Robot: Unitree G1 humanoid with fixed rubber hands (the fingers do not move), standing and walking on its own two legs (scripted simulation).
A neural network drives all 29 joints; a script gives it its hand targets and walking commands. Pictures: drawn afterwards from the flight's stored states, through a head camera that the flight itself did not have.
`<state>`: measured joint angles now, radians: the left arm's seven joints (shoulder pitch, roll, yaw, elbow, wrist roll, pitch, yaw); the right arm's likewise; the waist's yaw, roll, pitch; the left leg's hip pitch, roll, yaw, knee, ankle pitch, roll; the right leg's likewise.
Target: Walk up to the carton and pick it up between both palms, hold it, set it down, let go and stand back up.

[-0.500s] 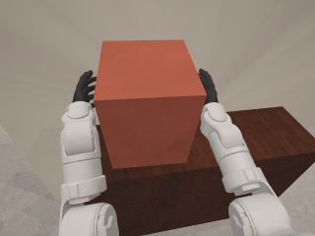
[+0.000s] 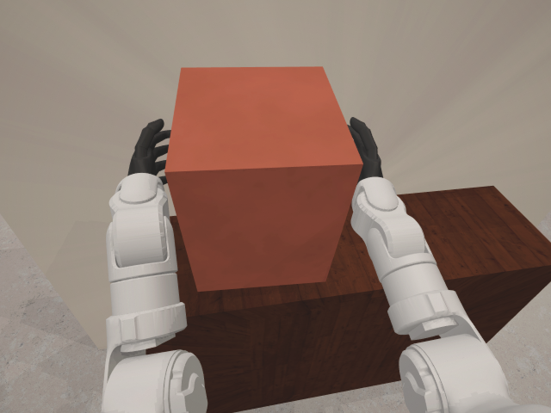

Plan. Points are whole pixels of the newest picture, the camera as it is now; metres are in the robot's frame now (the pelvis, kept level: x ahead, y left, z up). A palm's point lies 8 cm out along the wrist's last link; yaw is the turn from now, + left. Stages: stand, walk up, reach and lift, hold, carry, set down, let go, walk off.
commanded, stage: hold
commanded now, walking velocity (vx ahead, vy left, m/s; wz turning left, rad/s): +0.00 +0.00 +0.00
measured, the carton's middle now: (258, 182) +0.40 +0.00 +0.16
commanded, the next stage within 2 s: set down in 1.70 s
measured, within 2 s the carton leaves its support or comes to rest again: neither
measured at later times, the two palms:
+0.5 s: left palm (146, 180) +0.37 +0.15 +0.20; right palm (361, 176) +0.37 -0.14 +0.18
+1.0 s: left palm (148, 182) +0.37 +0.15 +0.19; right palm (363, 177) +0.37 -0.14 +0.18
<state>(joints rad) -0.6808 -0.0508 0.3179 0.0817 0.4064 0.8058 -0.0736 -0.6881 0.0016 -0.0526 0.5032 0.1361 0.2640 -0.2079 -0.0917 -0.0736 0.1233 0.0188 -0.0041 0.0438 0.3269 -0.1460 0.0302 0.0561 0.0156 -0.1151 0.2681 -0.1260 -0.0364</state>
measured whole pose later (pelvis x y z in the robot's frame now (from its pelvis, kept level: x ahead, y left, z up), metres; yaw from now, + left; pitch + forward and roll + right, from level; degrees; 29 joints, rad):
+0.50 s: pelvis +0.00 +0.00 +0.00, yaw +0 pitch -11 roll -1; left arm -0.67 -0.05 0.31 0.06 0.41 0.82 -0.08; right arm -0.68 0.00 -0.05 0.49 0.14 0.27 -0.21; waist -0.09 -0.07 0.12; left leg 0.02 0.00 0.04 0.33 -0.15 0.03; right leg 0.05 0.02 -0.12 0.27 -0.13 -0.04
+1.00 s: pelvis +0.01 +0.00 +0.00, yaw +0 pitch -12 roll -1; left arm -0.64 -0.06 0.31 0.04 0.41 0.82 -0.08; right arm -0.66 0.00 -0.03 0.47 0.16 0.28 -0.22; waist -0.09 -0.07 0.13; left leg 0.04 0.00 0.05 0.33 -0.16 0.03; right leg 0.07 0.02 -0.11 0.26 -0.14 -0.04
